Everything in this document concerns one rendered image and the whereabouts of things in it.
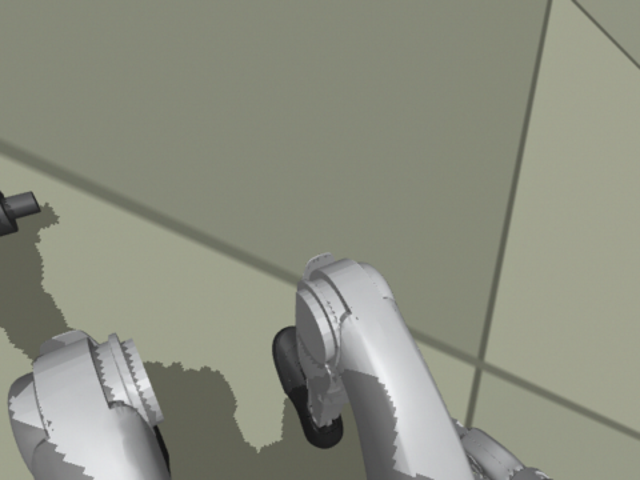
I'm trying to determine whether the left robot foot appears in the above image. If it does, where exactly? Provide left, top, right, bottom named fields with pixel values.
left=153, top=425, right=171, bottom=477

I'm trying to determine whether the right robot foot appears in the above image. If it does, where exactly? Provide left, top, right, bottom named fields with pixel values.
left=272, top=326, right=343, bottom=449

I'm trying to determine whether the bottle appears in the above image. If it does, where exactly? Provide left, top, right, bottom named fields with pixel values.
left=0, top=191, right=41, bottom=237

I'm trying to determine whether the right robot hand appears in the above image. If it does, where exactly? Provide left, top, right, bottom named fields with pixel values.
left=451, top=418, right=526, bottom=480

